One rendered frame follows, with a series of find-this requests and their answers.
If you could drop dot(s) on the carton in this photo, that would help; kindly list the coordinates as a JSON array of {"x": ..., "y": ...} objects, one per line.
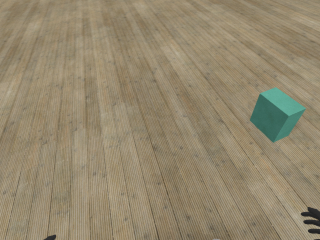
[{"x": 275, "y": 114}]

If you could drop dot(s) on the robot right hand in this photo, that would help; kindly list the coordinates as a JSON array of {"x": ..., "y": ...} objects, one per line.
[{"x": 314, "y": 213}]

